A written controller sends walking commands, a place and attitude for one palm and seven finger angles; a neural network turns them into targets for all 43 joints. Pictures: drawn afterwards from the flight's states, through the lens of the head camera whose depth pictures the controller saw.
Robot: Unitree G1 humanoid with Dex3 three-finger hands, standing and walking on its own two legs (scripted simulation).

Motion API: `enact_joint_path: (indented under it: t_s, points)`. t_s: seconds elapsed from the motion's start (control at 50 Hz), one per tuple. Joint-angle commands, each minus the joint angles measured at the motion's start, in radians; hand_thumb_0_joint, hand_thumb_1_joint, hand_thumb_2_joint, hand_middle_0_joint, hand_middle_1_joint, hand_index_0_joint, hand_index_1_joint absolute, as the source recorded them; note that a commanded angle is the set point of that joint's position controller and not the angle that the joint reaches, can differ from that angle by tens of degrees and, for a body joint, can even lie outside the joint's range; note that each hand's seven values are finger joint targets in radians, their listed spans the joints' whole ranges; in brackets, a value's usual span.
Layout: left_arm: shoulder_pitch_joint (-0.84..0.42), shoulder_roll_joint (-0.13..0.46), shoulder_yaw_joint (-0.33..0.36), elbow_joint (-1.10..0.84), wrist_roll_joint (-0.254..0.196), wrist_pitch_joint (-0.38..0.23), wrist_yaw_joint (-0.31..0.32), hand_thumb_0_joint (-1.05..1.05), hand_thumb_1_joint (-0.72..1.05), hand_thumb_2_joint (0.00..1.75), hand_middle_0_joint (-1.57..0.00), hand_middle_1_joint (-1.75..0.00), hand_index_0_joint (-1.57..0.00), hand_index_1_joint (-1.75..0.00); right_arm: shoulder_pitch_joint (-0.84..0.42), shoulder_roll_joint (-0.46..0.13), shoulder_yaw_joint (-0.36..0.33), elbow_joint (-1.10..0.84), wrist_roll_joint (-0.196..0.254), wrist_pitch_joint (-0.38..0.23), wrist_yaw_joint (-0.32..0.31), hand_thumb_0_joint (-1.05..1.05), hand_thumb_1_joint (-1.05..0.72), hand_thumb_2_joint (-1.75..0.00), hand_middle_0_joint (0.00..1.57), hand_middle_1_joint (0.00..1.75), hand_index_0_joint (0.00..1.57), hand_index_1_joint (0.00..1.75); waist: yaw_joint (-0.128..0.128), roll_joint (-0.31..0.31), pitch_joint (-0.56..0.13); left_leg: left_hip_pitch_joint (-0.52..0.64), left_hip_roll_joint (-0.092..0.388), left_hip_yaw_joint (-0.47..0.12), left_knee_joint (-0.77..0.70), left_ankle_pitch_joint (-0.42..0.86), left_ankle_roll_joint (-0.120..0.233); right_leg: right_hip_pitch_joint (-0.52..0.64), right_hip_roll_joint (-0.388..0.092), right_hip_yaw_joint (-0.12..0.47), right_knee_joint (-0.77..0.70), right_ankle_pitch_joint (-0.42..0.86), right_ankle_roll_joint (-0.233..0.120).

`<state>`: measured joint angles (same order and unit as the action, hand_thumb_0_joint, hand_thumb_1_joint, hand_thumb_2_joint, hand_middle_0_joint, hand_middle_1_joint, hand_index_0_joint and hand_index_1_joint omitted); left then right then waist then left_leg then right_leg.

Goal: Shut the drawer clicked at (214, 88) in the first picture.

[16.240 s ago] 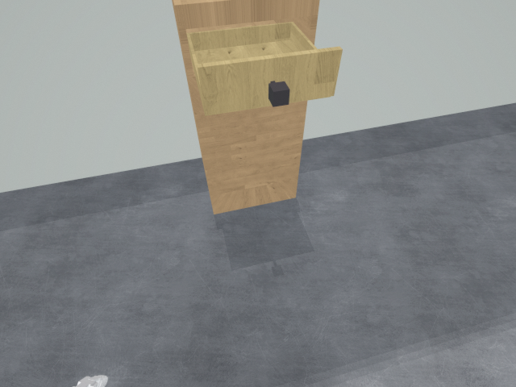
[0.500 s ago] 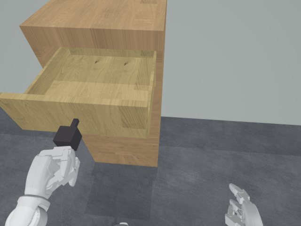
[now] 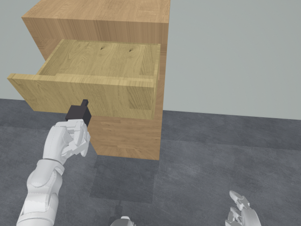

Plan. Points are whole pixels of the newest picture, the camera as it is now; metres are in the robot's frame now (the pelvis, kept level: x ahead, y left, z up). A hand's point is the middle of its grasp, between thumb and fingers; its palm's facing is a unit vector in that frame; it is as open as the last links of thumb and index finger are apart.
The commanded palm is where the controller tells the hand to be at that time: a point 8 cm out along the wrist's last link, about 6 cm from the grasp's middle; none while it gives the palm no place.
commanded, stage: push the drawer shut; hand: left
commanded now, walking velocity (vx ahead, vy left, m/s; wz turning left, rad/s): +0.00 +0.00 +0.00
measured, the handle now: (81, 111) +0.39 +0.21 +0.08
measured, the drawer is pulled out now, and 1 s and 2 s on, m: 0.19 0.07 0.00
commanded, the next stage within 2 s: pull the fist back off the drawer in 1.76 s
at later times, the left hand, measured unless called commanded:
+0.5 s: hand (94, 119) +0.37 +0.17 +0.07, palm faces -0.05 -1.00 -0.04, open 3.0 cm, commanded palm +0.36 +0.22 +0.08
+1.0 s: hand (99, 104) +0.42 +0.17 +0.08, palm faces -0.06 -1.00 -0.03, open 3.0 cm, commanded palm +0.42 +0.22 +0.08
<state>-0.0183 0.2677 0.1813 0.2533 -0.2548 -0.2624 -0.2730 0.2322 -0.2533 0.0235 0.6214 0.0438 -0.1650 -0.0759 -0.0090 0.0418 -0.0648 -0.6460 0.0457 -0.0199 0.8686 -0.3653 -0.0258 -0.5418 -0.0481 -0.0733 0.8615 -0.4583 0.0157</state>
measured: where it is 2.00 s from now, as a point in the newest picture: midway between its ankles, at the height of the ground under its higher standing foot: outside the picture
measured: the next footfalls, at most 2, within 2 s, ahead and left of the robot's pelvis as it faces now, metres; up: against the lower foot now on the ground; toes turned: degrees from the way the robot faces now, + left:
none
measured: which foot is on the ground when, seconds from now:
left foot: down 0.00-1.00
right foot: down 0.00-1.00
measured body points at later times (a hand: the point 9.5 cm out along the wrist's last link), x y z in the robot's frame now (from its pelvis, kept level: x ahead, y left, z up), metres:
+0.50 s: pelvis +0.01 +0.00 +0.00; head +0.06 -0.01 +0.45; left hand +0.37 +0.23 +0.08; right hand +0.11 -0.26 -0.11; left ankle +0.04 +0.13 -0.70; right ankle -0.02 -0.13 -0.70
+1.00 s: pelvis +0.00 +0.00 +0.00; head +0.07 +0.00 +0.44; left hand +0.42 +0.23 +0.08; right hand +0.08 -0.26 -0.12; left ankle +0.04 +0.13 -0.70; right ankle -0.02 -0.13 -0.70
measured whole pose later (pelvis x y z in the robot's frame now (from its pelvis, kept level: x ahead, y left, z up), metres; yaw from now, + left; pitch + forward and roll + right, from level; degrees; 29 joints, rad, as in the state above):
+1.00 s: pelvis +0.00 +0.00 +0.00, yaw -1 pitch +12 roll -1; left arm -0.59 0.35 0.27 0.88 -0.18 -0.34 -0.28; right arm 0.30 -0.26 0.02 0.66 0.03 -0.03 -0.04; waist -0.07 0.02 -0.06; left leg -0.73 0.06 -0.01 0.88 -0.36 -0.03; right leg -0.63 -0.03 -0.06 0.87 -0.44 0.01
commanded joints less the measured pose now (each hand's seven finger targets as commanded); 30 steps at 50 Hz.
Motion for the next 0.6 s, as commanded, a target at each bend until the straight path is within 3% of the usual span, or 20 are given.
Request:
enact_joint_path:
  t_s: [0.0, 0.06, 0.1, 0.14, 0.22, 0.26, 0.32, 0.34, 0.36, 0.42, 0.48, 0.5, 0.54, 0.58]
  points:
    - [-0.434, 0.130, 0.020, -0.162, -0.013, -0.048, 0.020, 0.00, 0.90, 0.90, -1.40, -1.60, -1.40, -1.60, -0.041, -0.133, -0.047, -0.129, 0.003, -0.041, -0.013, 0.00, -0.90, -0.90, 0.20, 0.30, 0.20, 0.30, -0.067, -0.009, -0.217, 0.237, -0.037, -0.007, -0.134, 0.047, 0.041, -0.048, 0.055, 0.018, -0.162, 0.118, -0.017]
    - [-0.436, 0.172, 0.066, -0.090, -0.009, -0.047, 0.029, 0.00, 0.90, 0.90, -1.40, -1.60, -1.40, -1.60, -0.032, -0.138, -0.048, -0.122, 0.001, -0.026, -0.011, 0.00, -0.90, -0.90, 0.20, 0.30, 0.20, 0.30, -0.054, -0.019, -0.216, 0.221, -0.037, -0.003, -0.135, 0.051, 0.042, -0.032, 0.055, 0.024, -0.169, 0.119, -0.018]
    - [-0.503, 0.160, 0.047, -0.086, -0.005, -0.049, 0.029, 0.00, 0.90, 0.90, -1.40, -1.60, -1.40, -1.60, -0.029, -0.135, -0.047, -0.121, 0.001, -0.021, -0.008, 0.00, -0.90, -0.90, 0.20, 0.30, 0.20, 0.30, -0.060, 0.006, -0.235, 0.241, -0.038, -0.003, -0.136, 0.068, 0.040, -0.034, 0.055, 0.023, -0.165, 0.139, -0.020]
    - [-0.514, 0.189, 0.070, -0.035, 0.003, -0.050, 0.034, 0.00, 0.90, 0.90, -1.40, -1.60, -1.40, -1.60, -0.015, -0.141, -0.048, -0.114, 0.000, -0.010, -0.004, 0.00, -0.90, -0.90, 0.20, 0.30, 0.20, 0.30, -0.062, -0.024, -0.222, 0.225, -0.035, -0.004, -0.134, 0.075, 0.042, -0.025, 0.057, 0.023, -0.168, 0.145, -0.019]
    - [-0.527, 0.165, 0.061, -0.023, 0.003, -0.061, 0.038, 0.00, 0.90, 0.90, -1.40, -1.60, -1.40, -1.60, 0.001, -0.136, -0.055, -0.121, -0.001, 0.002, 0.006, 0.00, -0.90, -0.90, 0.20, 0.30, 0.20, 0.30, -0.051, -0.009, -0.277, 0.261, -0.036, 0.000, -0.135, 0.142, 0.038, 0.003, 0.057, 0.020, -0.157, 0.223, -0.022]
    - [-0.533, 0.181, 0.073, 0.005, 0.006, -0.066, 0.037, 0.00, 0.90, 0.90, -1.40, -1.60, -1.40, -1.60, 0.009, -0.139, -0.055, -0.119, -0.003, 0.011, 0.010, 0.00, -0.90, -0.90, 0.20, 0.30, 0.20, 0.30, -0.053, -0.030, -0.267, 0.243, -0.036, 0.003, -0.132, 0.139, 0.042, 0.005, 0.060, 0.024, -0.160, 0.224, -0.020]
    - [-0.612, 0.163, 0.049, 0.020, 0.014, -0.076, 0.036, 0.00, 0.90, 0.90, -1.40, -1.60, -1.40, -1.60, 0.017, -0.136, -0.056, -0.115, -0.003, 0.023, 0.014, 0.00, -0.90, -0.90, 0.20, 0.30, 0.20, 0.30, -0.068, -0.002, -0.259, 0.251, -0.037, 0.006, -0.130, 0.143, 0.041, -0.011, 0.061, 0.024, -0.158, 0.237, -0.021]
    - [-0.608, 0.202, 0.081, 0.062, 0.017, -0.076, 0.037, 0.00, 0.90, 0.90, -1.40, -1.60, -1.40, -1.60, 0.026, -0.143, -0.056, -0.108, -0.005, 0.029, 0.013, 0.00, -0.90, -0.90, 0.20, 0.30, 0.20, 0.30, -0.068, -0.035, -0.239, 0.224, -0.035, 0.004, -0.126, 0.128, 0.044, -0.011, 0.063, 0.028, -0.162, 0.220, -0.019]
    - [-0.648, 0.202, 0.077, 0.061, 0.019, -0.082, 0.035, 0.00, 0.90, 0.90, -1.40, -1.60, -1.40, -1.60, 0.028, -0.142, -0.056, -0.104, -0.004, 0.034, 0.012, 0.00, -0.90, -0.90, 0.20, 0.30, 0.20, 0.30, -0.075, -0.024, -0.247, 0.234, -0.035, 0.007, -0.126, 0.138, 0.045, -0.014, 0.062, 0.030, -0.161, 0.234, -0.019]
    - [-0.625, 0.191, 0.082, 0.066, 0.014, -0.090, 0.028, 0.00, 0.90, 0.90, -1.40, -1.60, -1.40, -1.60, 0.041, -0.139, -0.063, -0.110, -0.005, 0.043, 0.017, 0.00, -0.90, -0.90, 0.20, 0.30, 0.20, 0.30, -0.062, -0.018, -0.301, 0.257, -0.037, 0.013, -0.124, 0.182, 0.043, 0.015, 0.062, 0.031, -0.154, 0.286, -0.020]
    - [-0.700, 0.218, 0.092, 0.092, 0.016, -0.096, 0.021, 0.00, 0.90, 0.90, -1.40, -1.60, -1.40, -1.60, 0.048, -0.141, -0.060, -0.099, -0.006, 0.053, 0.018, 0.00, -0.90, -0.90, 0.20, 0.30, 0.20, 0.30, -0.070, -0.001, -0.293, 0.248, -0.037, 0.011, -0.119, 0.177, 0.043, 0.008, 0.064, 0.034, -0.151, 0.284, -0.022]
    - [-0.694, 0.200, 0.084, 0.100, 0.014, -0.097, 0.019, 0.00, 0.90, 0.90, -1.40, -1.60, -1.40, -1.60, 0.049, -0.137, -0.061, -0.100, -0.007, 0.055, 0.019, 0.00, -0.90, -0.90, 0.20, 0.30, 0.20, 0.30, -0.069, 0.001, -0.296, 0.258, -0.038, 0.011, -0.119, 0.184, 0.044, 0.007, 0.065, 0.032, -0.152, 0.291, -0.023]
    - [-0.698, 0.225, 0.103, 0.126, 0.013, -0.098, 0.014, 0.00, 0.90, 0.90, -1.40, -1.60, -1.40, -1.60, 0.060, -0.144, -0.061, -0.097, -0.009, 0.060, 0.018, 0.00, -0.90, -0.90, 0.20, 0.30, 0.20, 0.30, -0.068, -0.026, -0.298, 0.246, -0.036, 0.009, -0.113, 0.195, 0.047, 0.015, 0.068, 0.031, -0.149, 0.304, -0.023]
    - [-0.757, 0.210, 0.086, 0.151, 0.014, -0.099, 0.009, 0.00, 0.90, 0.90, -1.40, -1.60, -1.40, -1.60, 0.062, -0.140, -0.061, -0.092, -0.006, 0.066, 0.018, 0.00, -0.90, -0.90, 0.20, 0.30, 0.20, 0.30, -0.083, -0.027, -0.293, 0.245, -0.037, 0.012, -0.111, 0.182, 0.047, -0.004, 0.068, 0.034, -0.152, 0.297, -0.020]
